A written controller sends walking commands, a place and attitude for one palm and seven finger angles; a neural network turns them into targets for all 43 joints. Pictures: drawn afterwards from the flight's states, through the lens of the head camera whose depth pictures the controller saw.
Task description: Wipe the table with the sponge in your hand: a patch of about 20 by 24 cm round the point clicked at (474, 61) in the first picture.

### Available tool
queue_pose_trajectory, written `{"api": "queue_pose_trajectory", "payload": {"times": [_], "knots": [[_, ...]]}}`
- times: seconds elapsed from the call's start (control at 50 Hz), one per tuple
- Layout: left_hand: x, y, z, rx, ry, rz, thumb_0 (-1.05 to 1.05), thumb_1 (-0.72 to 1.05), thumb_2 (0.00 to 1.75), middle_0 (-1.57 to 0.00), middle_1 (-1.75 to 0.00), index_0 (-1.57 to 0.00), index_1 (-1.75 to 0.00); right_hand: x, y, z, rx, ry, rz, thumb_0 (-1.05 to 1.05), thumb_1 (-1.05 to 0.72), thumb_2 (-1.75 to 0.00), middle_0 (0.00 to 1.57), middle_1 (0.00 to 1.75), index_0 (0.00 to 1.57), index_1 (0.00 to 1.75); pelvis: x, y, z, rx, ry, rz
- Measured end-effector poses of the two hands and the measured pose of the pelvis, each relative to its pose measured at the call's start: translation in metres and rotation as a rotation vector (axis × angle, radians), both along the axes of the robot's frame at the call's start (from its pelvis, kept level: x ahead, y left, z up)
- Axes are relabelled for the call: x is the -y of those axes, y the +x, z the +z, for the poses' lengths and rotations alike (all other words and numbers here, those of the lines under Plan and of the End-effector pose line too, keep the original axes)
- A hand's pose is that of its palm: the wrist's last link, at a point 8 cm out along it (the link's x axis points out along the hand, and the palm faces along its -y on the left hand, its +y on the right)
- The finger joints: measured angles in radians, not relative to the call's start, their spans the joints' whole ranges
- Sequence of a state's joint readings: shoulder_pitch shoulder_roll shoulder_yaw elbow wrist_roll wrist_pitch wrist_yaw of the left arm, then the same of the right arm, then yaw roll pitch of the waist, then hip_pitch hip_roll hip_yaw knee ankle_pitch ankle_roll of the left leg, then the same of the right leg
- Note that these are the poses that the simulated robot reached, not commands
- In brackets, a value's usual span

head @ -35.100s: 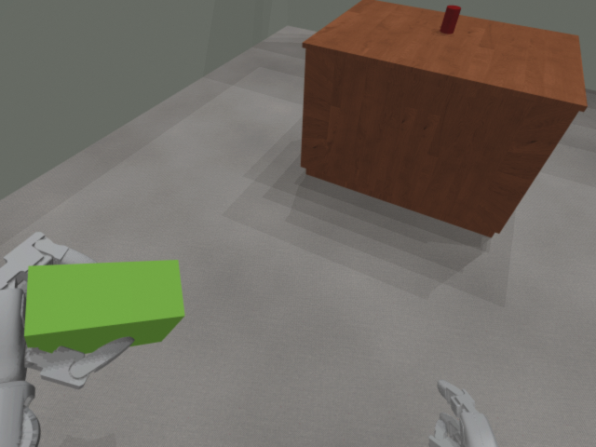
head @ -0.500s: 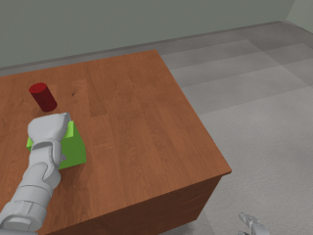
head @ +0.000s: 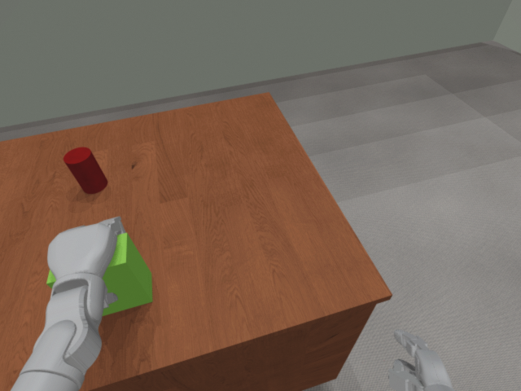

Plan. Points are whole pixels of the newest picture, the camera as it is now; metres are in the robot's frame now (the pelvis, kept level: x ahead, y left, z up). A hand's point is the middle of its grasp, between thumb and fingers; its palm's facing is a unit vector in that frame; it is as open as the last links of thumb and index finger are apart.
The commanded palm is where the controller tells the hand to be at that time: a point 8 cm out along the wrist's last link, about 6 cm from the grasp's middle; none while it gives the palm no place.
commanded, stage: wipe back along the first lane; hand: left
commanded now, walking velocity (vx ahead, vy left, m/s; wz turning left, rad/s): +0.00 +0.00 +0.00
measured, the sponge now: (111, 284) +0.27 +0.30 -0.01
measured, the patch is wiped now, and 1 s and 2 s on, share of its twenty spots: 1.00 1.00 1.00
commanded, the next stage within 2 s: lift the sponge slowly off the table in 0.30 s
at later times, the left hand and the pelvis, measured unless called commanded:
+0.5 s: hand (104, 290) +0.24 +0.27 +0.04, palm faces +0.00 -0.07 -1.00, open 10.2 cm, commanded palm +0.21 +0.26 +0.08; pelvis +0.00 -0.01 +0.00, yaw +0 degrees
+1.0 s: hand (103, 296) +0.22 +0.27 +0.05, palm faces -0.04 -0.10 -0.99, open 10.2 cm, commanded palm +0.21 +0.26 +0.11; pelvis -0.01 -0.01 +0.00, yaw +0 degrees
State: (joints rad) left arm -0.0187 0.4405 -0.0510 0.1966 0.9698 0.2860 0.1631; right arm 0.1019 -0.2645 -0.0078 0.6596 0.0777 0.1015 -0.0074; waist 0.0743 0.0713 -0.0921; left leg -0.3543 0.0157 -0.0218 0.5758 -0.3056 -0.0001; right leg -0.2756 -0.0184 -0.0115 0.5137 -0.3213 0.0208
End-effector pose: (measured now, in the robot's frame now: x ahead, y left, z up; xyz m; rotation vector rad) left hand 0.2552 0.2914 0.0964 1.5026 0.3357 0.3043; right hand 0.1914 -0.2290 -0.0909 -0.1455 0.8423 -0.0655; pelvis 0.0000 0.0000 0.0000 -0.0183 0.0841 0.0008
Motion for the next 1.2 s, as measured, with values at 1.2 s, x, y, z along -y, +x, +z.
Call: {"api": "queue_pose_trajectory", "payload": {"times": [1.2], "knots": [[0.041, -0.042, 0.017, -0.002, -0.059, -0.055, -0.01, -0.50, 1.05, -0.70, -1.35, -0.72, -1.34, -0.013, 0.016, 0.016, 0.103, 0.015, 0.073, 0.02, -0.91, -0.90, 0.20, 0.30, 0.20, 0.30, 0.014, -0.015, 0.007, 0.107, 0.009, 0.006]]}}
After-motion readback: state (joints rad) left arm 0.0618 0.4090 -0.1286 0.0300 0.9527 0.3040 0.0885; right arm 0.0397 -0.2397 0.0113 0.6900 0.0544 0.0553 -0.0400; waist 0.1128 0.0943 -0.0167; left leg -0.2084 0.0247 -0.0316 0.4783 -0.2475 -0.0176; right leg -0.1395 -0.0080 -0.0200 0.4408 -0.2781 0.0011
